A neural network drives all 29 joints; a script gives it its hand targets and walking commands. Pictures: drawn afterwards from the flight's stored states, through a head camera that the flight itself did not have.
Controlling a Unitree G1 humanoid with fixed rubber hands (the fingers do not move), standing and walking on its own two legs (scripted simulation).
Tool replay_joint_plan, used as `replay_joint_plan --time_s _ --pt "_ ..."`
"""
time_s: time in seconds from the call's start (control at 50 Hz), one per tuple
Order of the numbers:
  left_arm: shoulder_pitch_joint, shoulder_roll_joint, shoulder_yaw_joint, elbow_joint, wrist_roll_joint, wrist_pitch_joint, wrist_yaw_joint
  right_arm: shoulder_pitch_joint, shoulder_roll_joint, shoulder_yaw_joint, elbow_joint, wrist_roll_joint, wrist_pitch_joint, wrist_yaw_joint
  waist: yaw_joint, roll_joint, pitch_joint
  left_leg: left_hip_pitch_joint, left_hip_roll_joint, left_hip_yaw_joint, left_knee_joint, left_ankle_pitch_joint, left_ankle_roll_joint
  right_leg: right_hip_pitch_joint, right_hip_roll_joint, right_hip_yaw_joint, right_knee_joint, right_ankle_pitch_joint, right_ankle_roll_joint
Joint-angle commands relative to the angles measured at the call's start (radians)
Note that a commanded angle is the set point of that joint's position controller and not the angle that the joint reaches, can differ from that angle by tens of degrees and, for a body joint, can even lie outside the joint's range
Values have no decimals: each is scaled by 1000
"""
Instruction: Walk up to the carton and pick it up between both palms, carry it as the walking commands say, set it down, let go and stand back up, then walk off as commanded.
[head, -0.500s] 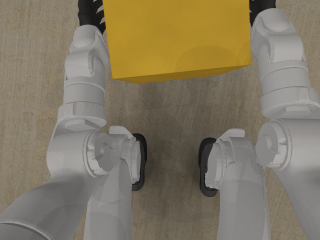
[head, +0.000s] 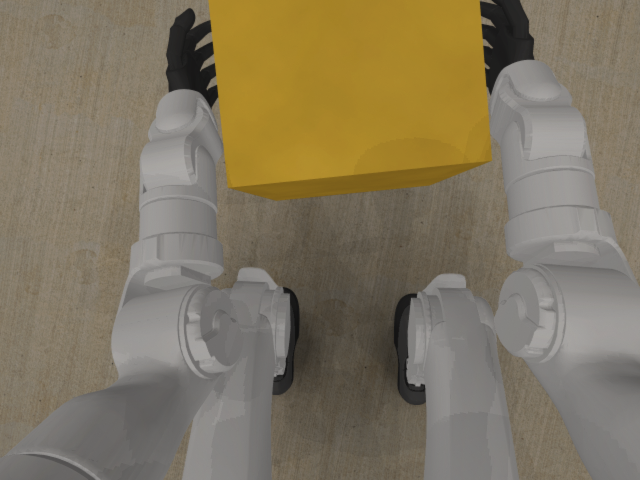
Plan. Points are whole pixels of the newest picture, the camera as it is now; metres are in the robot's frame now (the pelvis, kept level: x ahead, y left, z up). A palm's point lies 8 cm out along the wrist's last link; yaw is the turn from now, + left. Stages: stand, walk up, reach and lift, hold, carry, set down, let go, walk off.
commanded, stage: reach and lift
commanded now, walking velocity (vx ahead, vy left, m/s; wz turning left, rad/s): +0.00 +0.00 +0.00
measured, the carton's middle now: (346, 106) +0.52 +0.00 -0.16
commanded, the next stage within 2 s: none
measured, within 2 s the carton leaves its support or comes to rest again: neither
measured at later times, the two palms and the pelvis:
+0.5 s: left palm (154, 79) +0.49 +0.17 -0.01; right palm (542, 48) +0.51 -0.16 -0.02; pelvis +0.00 +0.00 +0.05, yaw +0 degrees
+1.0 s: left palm (91, 58) +0.48 +0.17 +0.07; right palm (595, 20) +0.50 -0.16 +0.06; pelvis +0.02 +0.00 +0.12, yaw -1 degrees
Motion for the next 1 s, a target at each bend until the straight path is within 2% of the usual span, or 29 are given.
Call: replay_joint_plan --time_s 0.0,0.5,0.98 --pt "-673 -974 -549 36 -131 21 -286 -596 1022 406 -64 131 -24 242 -2 -62 -1092 572 -143 147 -161 186 13 631 129 -110 -209 209 -22" --pt "-560 -1029 -525 34 -96 60 -326 -484 1095 382 -81 77 16 256 3 -67 -1117 711 -152 137 -335 204 14 796 137 -102 -387 215 -14" --pt "-377 -1096 -567 2 -69 61 -344 -311 1135 393 -114 43 11 286 3 -48 -1048 925 -155 108 -535 246 10 946 143 -90 -575 238 -14"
